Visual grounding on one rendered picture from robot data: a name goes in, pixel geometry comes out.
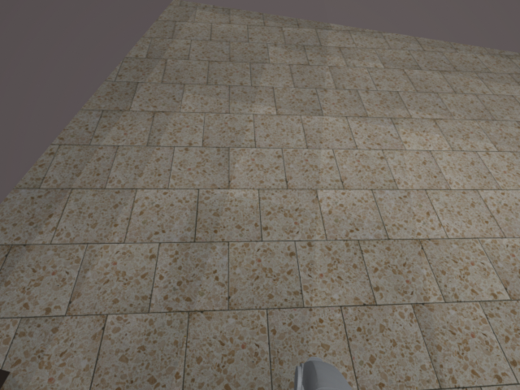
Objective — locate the robot right thigh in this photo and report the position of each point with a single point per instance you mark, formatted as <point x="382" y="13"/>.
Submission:
<point x="317" y="375"/>

